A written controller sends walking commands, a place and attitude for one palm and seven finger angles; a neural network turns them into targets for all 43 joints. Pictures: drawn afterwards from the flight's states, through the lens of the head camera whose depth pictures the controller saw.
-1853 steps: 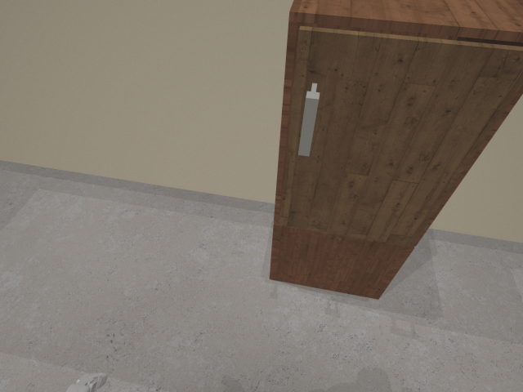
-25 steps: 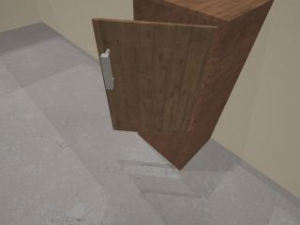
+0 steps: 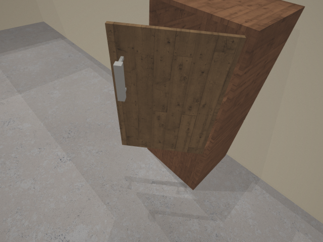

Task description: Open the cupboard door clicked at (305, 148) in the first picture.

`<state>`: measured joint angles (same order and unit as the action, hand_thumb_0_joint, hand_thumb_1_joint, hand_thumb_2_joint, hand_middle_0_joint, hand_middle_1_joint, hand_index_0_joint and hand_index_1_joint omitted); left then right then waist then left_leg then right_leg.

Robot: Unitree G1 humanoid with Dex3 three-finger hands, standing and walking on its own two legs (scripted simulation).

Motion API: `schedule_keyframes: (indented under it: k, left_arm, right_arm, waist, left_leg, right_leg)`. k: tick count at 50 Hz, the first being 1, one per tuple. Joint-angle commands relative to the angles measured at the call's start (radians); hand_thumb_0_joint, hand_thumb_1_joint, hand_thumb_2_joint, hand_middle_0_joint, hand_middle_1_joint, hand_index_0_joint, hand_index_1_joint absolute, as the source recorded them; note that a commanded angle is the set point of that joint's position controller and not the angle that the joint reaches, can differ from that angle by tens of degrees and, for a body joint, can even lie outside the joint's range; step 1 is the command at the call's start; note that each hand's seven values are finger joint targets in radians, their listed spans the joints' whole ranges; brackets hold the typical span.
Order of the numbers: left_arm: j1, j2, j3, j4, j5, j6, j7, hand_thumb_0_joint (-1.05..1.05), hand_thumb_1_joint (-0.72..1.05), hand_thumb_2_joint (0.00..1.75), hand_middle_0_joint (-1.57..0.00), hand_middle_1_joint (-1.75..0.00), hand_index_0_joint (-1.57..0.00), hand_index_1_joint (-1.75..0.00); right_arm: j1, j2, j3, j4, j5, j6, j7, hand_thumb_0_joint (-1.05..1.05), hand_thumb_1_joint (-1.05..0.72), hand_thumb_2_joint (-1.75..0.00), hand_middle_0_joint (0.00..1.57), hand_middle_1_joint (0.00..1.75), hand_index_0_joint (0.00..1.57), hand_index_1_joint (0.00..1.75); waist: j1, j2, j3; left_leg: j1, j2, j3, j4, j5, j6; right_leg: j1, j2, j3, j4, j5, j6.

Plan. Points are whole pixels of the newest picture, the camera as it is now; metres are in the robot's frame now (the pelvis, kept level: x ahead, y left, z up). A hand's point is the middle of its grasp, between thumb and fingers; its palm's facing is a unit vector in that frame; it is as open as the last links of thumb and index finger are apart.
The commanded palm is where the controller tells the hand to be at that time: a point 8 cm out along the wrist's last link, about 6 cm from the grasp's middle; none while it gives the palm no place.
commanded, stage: come to a stop and stand still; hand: left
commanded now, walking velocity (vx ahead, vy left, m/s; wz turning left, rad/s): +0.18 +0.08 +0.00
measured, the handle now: (121, 79) +0.59 +0.19 +0.08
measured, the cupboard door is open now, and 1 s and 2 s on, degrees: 40 40 40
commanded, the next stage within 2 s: look again from close up in 1.00 s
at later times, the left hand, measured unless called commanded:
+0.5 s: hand out of the picture +0.13 +0.17 -0.18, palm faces +0.01 -0.98 -0.20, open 7.3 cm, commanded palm none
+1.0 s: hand out of the picture +0.03 +0.15 -0.17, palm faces +0.05 -0.98 -0.18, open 7.3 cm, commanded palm none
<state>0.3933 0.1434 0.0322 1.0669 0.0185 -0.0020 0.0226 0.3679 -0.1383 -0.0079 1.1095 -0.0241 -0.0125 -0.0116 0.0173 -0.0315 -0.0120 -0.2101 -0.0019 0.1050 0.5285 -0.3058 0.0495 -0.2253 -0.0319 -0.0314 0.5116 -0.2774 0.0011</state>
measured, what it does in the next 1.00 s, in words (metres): steps on the spot: right foot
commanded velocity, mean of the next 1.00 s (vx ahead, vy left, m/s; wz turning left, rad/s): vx -0.06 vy -0.01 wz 0.00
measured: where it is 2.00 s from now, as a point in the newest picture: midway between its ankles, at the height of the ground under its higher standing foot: outside the picture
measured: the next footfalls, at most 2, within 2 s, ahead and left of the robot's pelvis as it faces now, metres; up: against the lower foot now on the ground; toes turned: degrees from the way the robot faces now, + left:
right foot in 0.30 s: +0.14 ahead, -0.12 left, +0.00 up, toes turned -5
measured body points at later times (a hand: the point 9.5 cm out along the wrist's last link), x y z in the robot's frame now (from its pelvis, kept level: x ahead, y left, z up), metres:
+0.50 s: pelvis +0.05 -0.01 -0.01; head +0.09 -0.01 +0.44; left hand +0.13 +0.22 -0.16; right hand +0.04 -0.21 -0.17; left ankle -0.01 +0.08 -0.73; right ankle +0.10 -0.12 -0.73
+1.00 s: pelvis +0.03 -0.03 +0.01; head +0.04 -0.02 +0.45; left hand +0.03 +0.20 -0.15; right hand +0.00 -0.24 -0.15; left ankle -0.01 +0.08 -0.74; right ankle +0.10 -0.12 -0.74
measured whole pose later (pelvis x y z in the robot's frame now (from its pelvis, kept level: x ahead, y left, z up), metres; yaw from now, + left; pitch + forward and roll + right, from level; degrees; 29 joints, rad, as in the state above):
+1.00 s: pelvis +0.03 -0.03 +0.01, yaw +0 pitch -1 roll +1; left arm 0.30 0.16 0.01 1.07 0.01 0.01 0.03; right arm 0.34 -0.13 -0.01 1.12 -0.02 0.00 -0.02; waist 0.01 -0.02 0.03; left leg -0.11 0.01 0.10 0.41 -0.29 0.01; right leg -0.29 -0.01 -0.10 0.40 -0.10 -0.05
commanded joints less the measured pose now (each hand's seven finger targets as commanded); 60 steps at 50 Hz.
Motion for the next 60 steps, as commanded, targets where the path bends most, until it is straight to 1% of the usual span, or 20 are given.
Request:
schedule_keyframes:
  k: [1,2,4,7,10,14,16,17,19,21,26,29,33,36,38,47,54,55,56,60]
  left_arm:
    - [-0.033,0.044,0.006,-0.082,0.013,-0.019,-0.005,0.00,0.90,0.90,-0.20,-0.30,-0.20,-0.30]
    - [-0.079,0.042,0.003,-0.105,0.018,-0.025,-0.006,0.00,0.90,0.90,-0.20,-0.30,-0.20,-0.30]
    - [-0.117,0.037,0.004,-0.113,0.014,-0.036,-0.009,0.00,0.90,0.90,-0.20,-0.30,-0.20,-0.30]
    - [-0.100,-0.007,-0.008,-0.084,0.000,-0.034,-0.008,0.00,0.90,0.90,-0.20,-0.30,-0.20,-0.30]
    - [-0.068,-0.006,-0.008,-0.061,-0.006,-0.016,0.003,0.00,0.90,0.90,-0.20,-0.30,-0.20,-0.30]
    - [-0.033,0.072,0.010,-0.043,-0.003,-0.013,0.013,0.00,0.90,0.90,-0.20,-0.30,-0.20,-0.30]
    - [-0.016,0.123,0.017,-0.043,-0.003,-0.015,0.019,0.00,0.90,0.90,-0.20,-0.30,-0.20,-0.30]
    - [-0.038,0.135,0.015,-0.049,-0.007,-0.012,0.019,0.00,0.90,0.90,-0.20,-0.30,-0.20,-0.30]
    - [-0.055,0.131,0.018,-0.062,-0.008,-0.009,0.024,0.00,0.90,0.90,-0.20,-0.30,-0.20,-0.30]
    - [-0.089,0.133,0.019,-0.078,-0.007,-0.001,0.027,0.00,0.90,0.90,-0.20,-0.30,-0.20,-0.30]
    - [-0.170,0.100,0.022,-0.128,-0.002,0.018,0.024,0.00,0.90,0.90,-0.20,-0.30,-0.20,-0.30]
    - [-0.173,0.076,0.018,-0.129,0.005,0.029,0.021,0.00,0.90,0.90,-0.20,-0.30,-0.20,-0.30]
    - [-0.124,0.083,0.010,-0.115,0.011,0.019,0.017,0.00,0.90,0.90,-0.20,-0.30,-0.20,-0.30]
    - [-0.145,0.126,0.009,-0.117,0.005,0.006,0.013,0.00,0.90,0.90,-0.20,-0.30,-0.20,-0.30]
    - [-0.160,0.131,0.008,-0.119,0.003,0.004,0.012,0.00,0.90,0.90,-0.20,-0.30,-0.20,-0.30]
    - [-0.079,0.109,-0.006,-0.047,-0.006,-0.014,0.011,0.00,0.90,0.90,-0.20,-0.30,-0.20,-0.30]
    - [-0.037,0.077,-0.017,-0.005,-0.008,-0.019,0.015,0.00,0.90,0.90,-0.20,-0.30,-0.20,-0.30]
    - [0.033,0.100,-0.031,0.032,0.000,-0.030,0.051,0.00,0.90,0.90,-0.20,-0.30,-0.20,-0.30]
    - [0.008,0.148,-0.019,0.008,-0.008,-0.024,0.042,0.00,0.90,0.90,-0.20,-0.30,-0.20,-0.30]
    - [-0.047,0.092,-0.021,-0.003,-0.001,-0.027,0.018,0.00,0.90,0.90,-0.20,-0.30,-0.20,-0.30]
  right_arm:
    - [0.164,-0.145,-0.030,-0.016,0.002,-0.023,-0.009,0.00,-0.90,-0.90,0.20,0.30,0.20,0.30]
    - [0.194,-0.138,-0.030,-0.013,0.001,-0.028,-0.014,0.00,-0.90,-0.90,0.20,0.30,0.20,0.30]
    - [0.206,-0.110,-0.016,-0.007,-0.003,-0.045,-0.021,0.00,-0.90,-0.90,0.20,0.30,0.20,0.30]
    - [0.142,-0.083,0.000,-0.015,-0.004,-0.058,-0.034,0.00,-0.90,-0.90,0.20,0.30,0.20,0.30]
    - [0.095,-0.096,0.001,-0.011,0.004,-0.054,-0.045,0.00,-0.90,-0.90,0.20,0.30,0.20,0.30]
    - [0.075,-0.082,-0.013,-0.007,0.015,-0.037,-0.049,0.00,-0.90,-0.90,0.20,0.30,0.20,0.30]
    - [0.093,-0.062,-0.028,-0.018,0.022,-0.026,-0.045,0.00,-0.90,-0.90,0.20,0.30,0.20,0.30]
    - [0.105,-0.049,-0.030,-0.018,0.022,-0.018,-0.041,0.00,-0.90,-0.90,0.20,0.30,0.20,0.30]
    - [0.108,-0.040,-0.038,-0.010,0.024,-0.002,-0.040,0.00,-0.90,-0.90,0.20,0.30,0.20,0.30]
    - [0.102,-0.042,-0.044,-0.014,0.023,0.005,-0.037,0.00,-0.90,-0.90,0.20,0.30,0.20,0.30]
    - [0.015,-0.075,-0.054,-0.051,0.005,0.011,-0.036,0.00,-0.90,-0.90,0.20,0.30,0.20,0.30]
    - [-0.075,-0.084,-0.049,-0.080,0.000,0.008,-0.031,0.00,-0.90,-0.90,0.20,0.30,0.20,0.30]
    - [-0.087,-0.082,-0.045,-0.097,0.005,0.010,-0.023,0.00,-0.90,-0.90,0.20,0.30,0.20,0.30]
    - [-0.009,-0.066,-0.038,-0.077,0.008,0.020,-0.016,0.00,-0.90,-0.90,0.20,0.30,0.20,0.30]
    - [0.019,-0.067,-0.033,-0.058,0.006,0.020,-0.012,0.00,-0.90,-0.90,0.20,0.30,0.20,0.30]
    - [0.024,-0.071,-0.011,-0.020,0.007,-0.005,-0.011,0.00,-0.90,-0.90,0.20,0.30,0.20,0.30]
    - [0.091,-0.052,0.002,0.019,0.009,-0.006,-0.016,0.00,-0.90,-0.90,0.20,0.30,0.20,0.30]
    - [-0.049,-0.115,-0.003,-0.057,0.009,-0.023,-0.008,0.00,-0.90,-0.90,0.20,0.30,0.20,0.30]
    - [0.017,-0.062,-0.004,-0.086,0.009,-0.011,-0.012,0.00,-0.90,-0.90,0.20,0.30,0.20,0.30]
    - [0.102,-0.062,-0.002,-0.082,0.001,-0.016,-0.013,0.00,-0.90,-0.90,0.20,0.30,0.20,0.30]
  waist:
    - [-0.063,0.246,0.179]
    - [-0.078,0.246,0.193]
    - [-0.075,0.147,0.168]
    - [-0.035,0.044,0.095]
    - [-0.012,0.121,0.045]
    - [0.015,0.089,0.045]
    - [0.003,0.001,-0.001]
    - [-0.010,0.018,0.017]
    - [-0.016,-0.094,-0.034]
    - [-0.024,-0.112,-0.064]
    - [-0.024,0.081,-0.003]
    - [-0.001,0.121,0.084]
    - [0.003,0.004,0.085]
    - [-0.035,-0.102,0.067]
    - [-0.046,-0.078,0.073]
    - [-0.008,0.048,0.083]
    - [-0.010,0.011,0.115]
    - [0.020,0.187,0.135]
    - [-0.017,0.234,0.021]
    - [-0.034,0.050,0.051]
  left_leg:
    - [0.052,0.251,-0.332,-0.349,-0.261,0.085]
    - [0.136,0.304,-0.404,-0.373,-0.153,0.142]
    - [0.211,0.342,-0.392,-0.320,0.227,0.201]
    - [0.191,0.290,-0.201,-0.225,0.770,0.161]
    - [0.153,0.234,-0.112,-0.180,0.925,0.093]
    - [0.086,0.190,-0.095,-0.079,0.756,0.014]
    - [-0.056,0.101,-0.060,-0.033,0.390,-0.031]
    - [-0.067,0.073,-0.067,-0.047,0.298,-0.040]
    - [-0.025,0.076,-0.056,0.006,0.263,-0.046]
    - [0.018,0.068,-0.055,0.023,0.247,-0.048]
    - [0.032,0.160,-0.117,-0.091,0.407,-0.004]
    - [-0.096,0.201,-0.145,-0.172,0.291,0.032]
    - [-0.112,0.119,-0.101,-0.140,-0.016,0.003]
    - [0.000,0.051,-0.055,-0.079,-0.107,-0.013]
    - [0.044,0.054,-0.059,-0.103,-0.091,-0.007]
    - [-0.055,0.107,-0.112,-0.259,-0.070,-0.010]
    - [-0.067,0.102,-0.102,-0.269,-0.058,-0.017]
    - [-0.085,0.135,-0.029,-0.117,0.065,-0.045]
    - [-0.082,0.073,-0.063,-0.113,-0.090,-0.048]
    - [-0.099,0.105,-0.127,-0.180,-0.088,-0.011]
  right_leg:
    - [-0.273,0.018,-0.064,0.162,-0.152,-0.046]
    - [-0.389,0.015,-0.065,0.290,-0.207,-0.043]
    - [-0.471,-0.041,-0.019,0.447,-0.220,-0.046]
    - [-0.313,-0.053,-0.020,0.326,-0.146,-0.023]
    - [-0.137,-0.027,-0.040,0.150,0.005,-0.009]
    - [0.034,-0.043,-0.015,-0.054,0.328,-0.017]
    - [0.159,-0.176,0.116,0.048,0.788,-0.088]
    - [0.142,-0.219,0.115,0.060,0.852,-0.114]
    - [0.124,-0.220,0.122,0.065,0.843,-0.134]
    - [0.086,-0.223,0.120,0.050,0.783,-0.141]
    - [-0.038,-0.099,0.046,0.098,0.374,-0.059]
    - [-0.017,-0.044,0.024,0.120,0.117,-0.031]
    - [-0.004,-0.088,0.106,-0.027,0.155,-0.045]
    - [-0.106,-0.152,0.205,-0.202,-0.094,-0.077]
    - [-0.146,-0.130,0.183,-0.244,-0.186,-0.064]
    - [0.037,-0.085,0.094,-0.213,0.000,-0.038]
    - [0.044,-0.086,0.080,-0.212,0.019,-0.037]
    - [0.017,-0.124,0.069,-0.074,0.303,-0.034]
    - [0.027,-0.133,0.117,-0.112,0.022,-0.066]
    - [-0.040,-0.081,0.083,-0.083,-0.056,-0.065]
